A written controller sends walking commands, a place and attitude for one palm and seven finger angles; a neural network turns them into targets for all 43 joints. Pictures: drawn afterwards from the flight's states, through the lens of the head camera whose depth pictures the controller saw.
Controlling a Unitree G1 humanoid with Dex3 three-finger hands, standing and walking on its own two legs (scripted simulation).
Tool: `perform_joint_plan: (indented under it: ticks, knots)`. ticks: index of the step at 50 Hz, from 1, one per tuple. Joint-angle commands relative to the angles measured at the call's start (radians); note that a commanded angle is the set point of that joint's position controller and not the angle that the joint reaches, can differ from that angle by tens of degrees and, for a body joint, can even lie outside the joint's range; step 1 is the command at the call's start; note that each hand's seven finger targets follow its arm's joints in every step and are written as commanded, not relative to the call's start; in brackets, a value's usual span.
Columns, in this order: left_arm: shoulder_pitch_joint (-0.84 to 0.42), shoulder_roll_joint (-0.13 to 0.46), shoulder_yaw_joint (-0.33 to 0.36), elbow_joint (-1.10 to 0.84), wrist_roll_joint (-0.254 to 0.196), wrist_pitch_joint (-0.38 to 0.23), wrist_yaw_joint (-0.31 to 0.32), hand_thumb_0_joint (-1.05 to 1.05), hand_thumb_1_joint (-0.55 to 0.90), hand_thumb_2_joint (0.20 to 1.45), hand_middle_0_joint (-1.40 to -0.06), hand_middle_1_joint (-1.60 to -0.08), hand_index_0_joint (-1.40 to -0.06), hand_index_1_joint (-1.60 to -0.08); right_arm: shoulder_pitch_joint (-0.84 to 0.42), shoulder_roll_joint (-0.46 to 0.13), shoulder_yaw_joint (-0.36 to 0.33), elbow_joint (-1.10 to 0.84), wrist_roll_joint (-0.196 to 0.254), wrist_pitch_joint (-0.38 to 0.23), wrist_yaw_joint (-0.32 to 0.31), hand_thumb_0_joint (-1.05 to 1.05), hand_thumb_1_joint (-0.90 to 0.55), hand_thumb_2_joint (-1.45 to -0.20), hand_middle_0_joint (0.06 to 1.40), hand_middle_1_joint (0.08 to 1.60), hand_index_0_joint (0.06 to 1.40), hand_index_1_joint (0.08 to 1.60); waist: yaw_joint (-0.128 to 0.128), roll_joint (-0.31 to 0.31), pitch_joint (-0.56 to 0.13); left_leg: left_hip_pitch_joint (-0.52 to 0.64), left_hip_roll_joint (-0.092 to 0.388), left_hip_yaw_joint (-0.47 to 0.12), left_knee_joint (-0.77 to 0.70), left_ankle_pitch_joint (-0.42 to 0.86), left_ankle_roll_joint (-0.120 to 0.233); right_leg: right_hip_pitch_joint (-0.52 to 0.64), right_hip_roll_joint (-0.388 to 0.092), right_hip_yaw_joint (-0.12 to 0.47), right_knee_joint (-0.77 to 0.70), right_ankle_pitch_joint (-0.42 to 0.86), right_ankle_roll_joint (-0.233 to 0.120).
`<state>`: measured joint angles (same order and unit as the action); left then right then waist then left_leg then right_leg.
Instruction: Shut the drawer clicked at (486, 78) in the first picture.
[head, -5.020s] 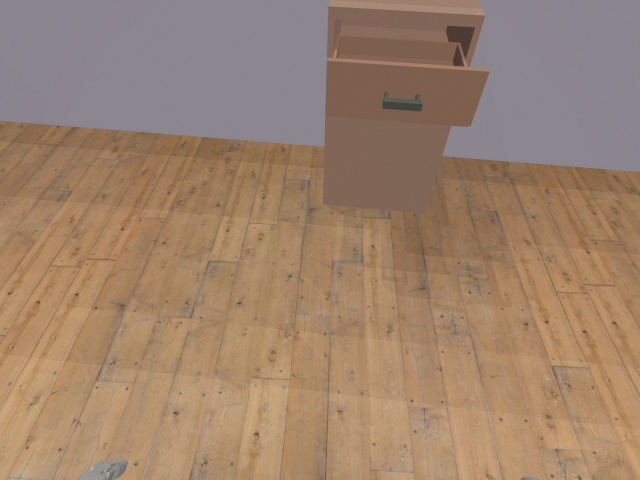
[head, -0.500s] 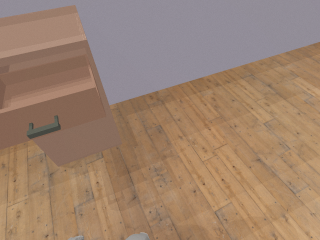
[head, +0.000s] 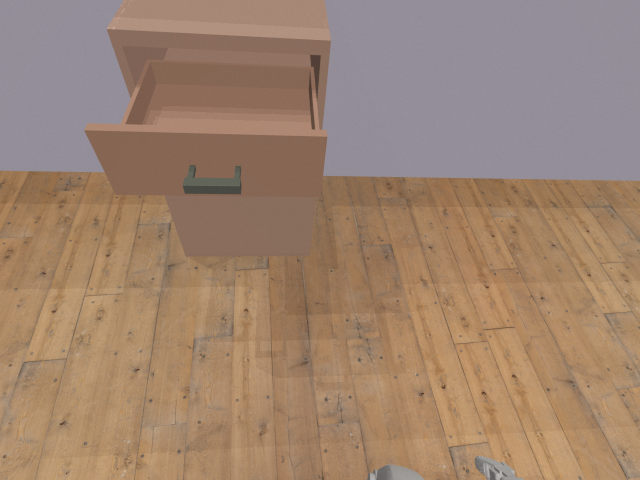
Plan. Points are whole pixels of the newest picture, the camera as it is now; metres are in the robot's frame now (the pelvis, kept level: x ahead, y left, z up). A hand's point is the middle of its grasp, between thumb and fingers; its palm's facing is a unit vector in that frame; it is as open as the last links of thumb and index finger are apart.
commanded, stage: turn to face it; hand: left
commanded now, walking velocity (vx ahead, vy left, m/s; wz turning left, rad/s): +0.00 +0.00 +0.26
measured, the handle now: (214, 178) +0.60 +0.26 -0.06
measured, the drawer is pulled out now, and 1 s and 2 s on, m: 0.29 0.29 0.29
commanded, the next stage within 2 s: take the last steps up to it in 0.16 s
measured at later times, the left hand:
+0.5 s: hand out of the picture -0.01 +0.15 -0.14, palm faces +0.20 -0.95 -0.24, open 7.3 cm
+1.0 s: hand out of the picture +0.08 +0.21 -0.17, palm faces +0.17 -0.97 -0.17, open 7.4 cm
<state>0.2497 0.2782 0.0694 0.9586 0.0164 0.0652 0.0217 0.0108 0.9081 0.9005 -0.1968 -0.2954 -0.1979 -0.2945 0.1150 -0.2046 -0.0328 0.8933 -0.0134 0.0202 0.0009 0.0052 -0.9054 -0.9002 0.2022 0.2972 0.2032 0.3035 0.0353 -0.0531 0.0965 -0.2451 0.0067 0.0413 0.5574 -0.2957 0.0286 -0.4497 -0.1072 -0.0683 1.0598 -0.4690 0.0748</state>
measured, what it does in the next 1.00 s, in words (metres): steps on the spot: right foot, then left foot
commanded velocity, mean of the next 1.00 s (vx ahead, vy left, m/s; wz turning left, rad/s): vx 0.23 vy -0.03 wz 0.06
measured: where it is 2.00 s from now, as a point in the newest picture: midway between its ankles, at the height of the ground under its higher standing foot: (314, 430)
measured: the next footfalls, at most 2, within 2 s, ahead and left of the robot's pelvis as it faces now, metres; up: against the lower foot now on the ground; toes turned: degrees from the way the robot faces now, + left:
right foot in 0.28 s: +0.04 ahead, -0.13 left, +0.00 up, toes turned +2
left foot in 0.72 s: +0.04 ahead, +0.14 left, +0.00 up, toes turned +15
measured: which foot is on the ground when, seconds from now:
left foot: down 0.00-0.28, up 0.30-0.70, down 0.72-1.00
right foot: up 0.00-0.26, down 0.28-0.72, up 0.74-1.00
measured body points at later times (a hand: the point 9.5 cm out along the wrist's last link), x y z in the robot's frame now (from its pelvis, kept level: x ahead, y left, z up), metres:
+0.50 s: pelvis -0.01 -0.03 +0.01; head -0.01 -0.05 +0.46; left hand -0.02 +0.20 -0.13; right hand +0.04 -0.27 -0.15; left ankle -0.04 +0.12 -0.66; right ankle +0.00 -0.13 -0.73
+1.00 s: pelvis +0.08 +0.03 +0.01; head +0.09 +0.04 +0.46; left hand +0.07 +0.26 -0.15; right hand +0.06 -0.19 -0.14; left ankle +0.00 +0.13 -0.73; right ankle +0.17 -0.10 -0.67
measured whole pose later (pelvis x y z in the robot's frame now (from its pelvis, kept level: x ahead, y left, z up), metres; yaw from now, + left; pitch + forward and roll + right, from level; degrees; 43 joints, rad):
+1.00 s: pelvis +0.08 +0.03 +0.01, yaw +7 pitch -1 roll +1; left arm 0.27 0.19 0.07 1.06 0.03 0.00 -0.02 0.01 0.91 0.90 -0.19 -0.29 -0.19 -0.29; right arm 0.41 -0.10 -0.02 1.11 -0.02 -0.07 -0.03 0.00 -0.92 -0.90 0.20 0.30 0.20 0.30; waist 0.00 -0.05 0.02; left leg -0.01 0.02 0.14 0.30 -0.26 0.01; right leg -0.58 -0.11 -0.06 0.99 -0.19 0.01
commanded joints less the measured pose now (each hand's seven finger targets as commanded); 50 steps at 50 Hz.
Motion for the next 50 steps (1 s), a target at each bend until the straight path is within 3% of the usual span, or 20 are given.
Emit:
perform_joint_plan:
  ticks: [1, 6, 9, 12, 13, 14, 15, 16, 18, 21, 29, 31, 33, 34, 35, 36, 37, 40, 43, 50]
  knots:
    - [-0.007, 0.049, 0.011, -0.075, -0.004, -0.027, -0.008, 0.0, 0.9, 0.9, -0.2, -0.3, -0.2, -0.3, 0.043, -0.19, -0.05, -0.034, -0.003, -0.012, -0.016, 0.0, -0.9, -0.9, 0.2, 0.3, 0.2, 0.3, -0.04, 0.203, -0.111, 0.104, 0.221, -0.185, -0.22, 0.536, 0.131, -0.031, 0.008, 0.038, 0.0, 0.061, 0.008]
    - [-0.042, 0.027, 0.004, -0.087, -0.004, -0.026, -0.004, 0.0, 0.9, 0.9, -0.2, -0.3, -0.2, -0.3, 0.076, -0.188, -0.054, -0.012, -0.01, -0.004, -0.016, 0.0, -0.9, -0.9, 0.2, 0.3, 0.2, 0.3, -0.054, 0.192, -0.102, 0.097, 0.231, -0.268, -0.249, 0.365, 0.153, 0.021, 0.038, 0.039, -0.172, 0.029, -0.005]
    - [-0.026, 0.016, 0.0, -0.086, -0.008, -0.038, 0.001, 0.0, 0.9, 0.9, -0.2, -0.3, -0.2, -0.3, 0.073, -0.184, -0.057, -0.004, -0.012, 0.0, -0.014, 0.0, -0.9, -0.9, 0.2, 0.3, 0.2, 0.3, -0.048, 0.192, -0.108, 0.067, 0.222, -0.308, -0.217, 0.403, 0.151, 0.114, 0.07, 0.032, -0.324, 0.041, -0.02]
    - [0.058, 0.022, 0.003, -0.056, -0.01, -0.058, 0.009, 0.0, 0.9, 0.9, -0.2, -0.3, -0.2, -0.3, 0.063, -0.161, -0.055, 0.004, 0.0, -0.001, -0.01, 0.0, -0.9, -0.9, 0.2, 0.3, 0.2, 0.3, -0.002, 0.143, -0.137, -0.037, 0.164, -0.278, -0.122, 0.319, 0.088, 0.332, 0.063, 0.029, -0.632, 0.258, -0.026]
    - [0.068, 0.067, 0.008, -0.051, 0.0, -0.072, 0.015, 0.0, 0.9, 0.9, -0.2, -0.3, -0.2, -0.3, 0.083, -0.109, -0.047, 0.009, 0.009, -0.005, -0.006, 0.0, -0.9, -0.9, 0.2, 0.3, 0.2, 0.3, -0.002, 0.008, -0.153, -0.124, 0.088, -0.213, -0.012, 0.186, 0.027, 0.434, -0.048, 0.149, -0.743, 0.306, -0.056]
    - [0.079, 0.144, 0.02, -0.046, 0.01, -0.083, 0.018, 0.0, 0.9, 0.9, -0.2, -0.3, -0.2, -0.3, 0.092, -0.047, -0.032, -0.005, 0.012, -0.007, -0.001, 0.0, -0.9, -0.9, 0.2, 0.3, 0.2, 0.3, -0.006, -0.196, -0.141, -0.251, -0.043, -0.075, 0.137, -0.137, -0.04, 0.473, -0.264, 0.36, -0.802, 0.392, -0.144]
    - [0.094, 0.15, 0.021, -0.053, 0.003, -0.083, 0.012, 0.0, 0.9, 0.9, -0.2, -0.3, -0.2, -0.3, 0.073, -0.095, -0.046, -0.006, -0.002, 0.013, -0.005, 0.0, -0.9, -0.9, 0.2, 0.3, 0.2, 0.3, 0.02, -0.2, -0.119, -0.233, -0.021, -0.112, 0.299, -0.271, -0.04, 0.332, -0.33, 0.416, -0.86, 0.22, -0.217]
    - [0.063, 0.125, 0.023, -0.052, 0.003, -0.082, 0.011, 0.0, 0.9, 0.9, -0.2, -0.3, -0.2, -0.3, 0.061, -0.103, -0.054, 0.006, -0.01, 0.02, 0.0, 0.0, -0.9, -0.9, 0.2, 0.3, 0.2, 0.3, 0.011, -0.204, -0.053, -0.272, -0.009, -0.124, 0.417, -0.227, -0.032, 0.269, -0.292, 0.428, -0.905, 0.031, -0.232]
    - [0.015, 0.074, 0.011, -0.052, 0.003, -0.09, 0.005, 0.0, 0.9, 0.9, -0.2, -0.3, -0.2, -0.3, 0.098, -0.1, -0.059, 0.046, -0.016, 0.017, 0.015, 0.0, -0.9, -0.9, 0.2, 0.3, 0.2, 0.3, -0.029, -0.09, 0.001, -0.308, 0.02, -0.095, 0.532, -0.09, -0.036, 0.243, -0.211, 0.305, -0.916, -0.051, -0.201]
    - [0.053, 0.036, 0.005, -0.032, 0.006, -0.111, 0.003, 0.0, 0.9, 0.9, -0.2, -0.3, -0.2, -0.3, 0.136, -0.068, -0.056, 0.07, -0.02, 0.003, 0.023, 0.0, -0.9, -0.9, 0.2, 0.3, 0.2, 0.3, -0.028, -0.082, -0.019, -0.306, 0.047, -0.049, 0.517, -0.005, -0.049, 0.282, -0.17, 0.198, -0.907, 0.02, -0.182]
    - [0.182, 0.056, 0.008, 0.07, 0.017, -0.117, -0.006, 0.0, 0.9, 0.9, -0.2, -0.3, -0.2, -0.3, 0.056, -0.022, -0.039, 0.056, -0.012, -0.025, 0.027, 0.0, -0.9, -0.9, 0.2, 0.3, 0.2, 0.3, 0.022, -0.109, 0.001, -0.214, 0.06, 0.037, 0.18, -0.089, -0.038, 0.296, -0.195, 0.201, -0.927, -0.021, -0.233]
    - [0.176, 0.056, 0.01, 0.085, 0.015, -0.113, -0.009, 0.0, 0.9, 0.9, -0.2, -0.3, -0.2, -0.3, 0.088, -0.012, -0.033, 0.068, -0.01, -0.037, 0.023, 0.0, -0.9, -0.9, 0.2, 0.3, 0.2, 0.3, 0.005, -0.098, -0.006, -0.126, 0.044, 0.059, 0.084, -0.07, -0.029, 0.263, -0.172, 0.176, -0.891, 0.004, -0.228]
    - [0.152, 0.044, 0.009, 0.102, 0.006, -0.107, -0.012, 0.0, 0.9, 0.9, -0.2, -0.3, -0.2, -0.3, 0.18, -0.008, -0.028, 0.108, -0.01, -0.052, 0.013, 0.0, -0.9, -0.9, 0.2, 0.3, 0.2, 0.3, -0.04, -0.081, -0.029, 0.081, 0.018, 0.107, -0.079, 0.025, -0.03, 0.163, -0.12, 0.113, -0.813, -0.032, -0.191]
    - [0.148, 0.016, 0.004, 0.103, 0.004, -0.103, -0.015, 0.0, 0.9, 0.9, -0.2, -0.3, -0.2, -0.3, 0.243, -0.034, -0.031, 0.136, -0.007, -0.059, 0.005, 0.0, -0.9, -0.9, 0.2, 0.3, 0.2, 0.3, -0.067, 0.003, -0.038, 0.218, 0.028, 0.09, -0.132, 0.0, -0.032, 0.067, -0.08, 0.083, -0.728, -0.048, -0.166]
    - [0.141, -0.034, -0.007, 0.091, 0.001, -0.1, -0.02, 0.0, 0.9, 0.9, -0.2, -0.3, -0.2, -0.3, 0.335, -0.1, -0.044, 0.161, -0.011, -0.066, -0.006, 0.0, -0.9, -0.9, 0.2, 0.3, 0.2, 0.3, -0.109, 0.192, -0.053, 0.32, 0.173, -0.123, -0.229, -0.155, 0.011, -0.064, -0.009, 0.021, -0.524, -0.043, -0.126]
    - [0.115, -0.083, -0.016, 0.059, 0.0, -0.099, -0.024, 0.0, 0.9, 0.9, -0.2, -0.3, -0.2, -0.3, 0.431, -0.191, -0.067, 0.177, -0.019, -0.066, -0.016, 0.0, -0.9, -0.9, 0.2, 0.3, 0.2, 0.3, -0.14, 0.369, -0.05, 0.347, 0.393, -0.417, -0.39, -0.323, 0.099, -0.206, 0.079, -0.084, -0.251, -0.076, -0.089]
    - [0.039, -0.048, -0.009, 0.024, 0.012, -0.1, -0.025, 0.0, 0.9, 0.9, -0.2, -0.3, -0.2, -0.3, 0.436, -0.204, -0.067, 0.174, -0.019, -0.061, -0.02, 0.0, -0.9, -0.9, 0.2, 0.3, 0.2, 0.3, -0.151, 0.289, -0.012, 0.27, 0.436, -0.494, -0.436, -0.397, 0.147, -0.251, 0.055, -0.004, -0.111, -0.083, -0.103]
    - [0.041, -0.046, 0.0, 0.061, 0.013, -0.095, -0.04, 0.0, 0.9, 0.9, -0.2, -0.3, -0.2, -0.3, 0.302, -0.092, -0.036, 0.15, -0.012, -0.076, -0.029, 0.0, -0.9, -0.9, 0.2, 0.3, 0.2, 0.3, -0.082, 0.195, 0.063, 0.139, 0.351, -0.301, -0.449, -0.227, 0.126, -0.245, -0.014, 0.054, 0.038, 0.111, -0.099]
    - [0.09, -0.075, -0.001, 0.084, 0.013, -0.085, -0.045, 0.0, 0.9, 0.9, -0.2, -0.3, -0.2, -0.3, 0.289, -0.057, -0.027, 0.154, -0.005, -0.098, -0.033, 0.0, -0.9, -0.9, 0.2, 0.3, 0.2, 0.3, -0.039, 0.168, 0.034, 0.143, 0.28, -0.118, -0.424, 0.089, 0.112, -0.201, -0.013, 0.036, 0.025, 0.236, -0.073]
    - [-0.073, -0.072, 0.0, 0.017, 0.006, -0.077, -0.047, 0.0, 0.9, 0.9, -0.2, -0.3, -0.2, -0.3, 0.357, -0.055, -0.03, 0.194, -0.009, -0.102, -0.034, 0.0, -0.9, -0.9, 0.2, 0.3, 0.2, 0.3, -0.057, 0.177, 0.064, 0.204, 0.294, -0.039, -0.394, 0.301, 0.133, -0.235, -0.03, 0.008, -0.192, 0.282, -0.058]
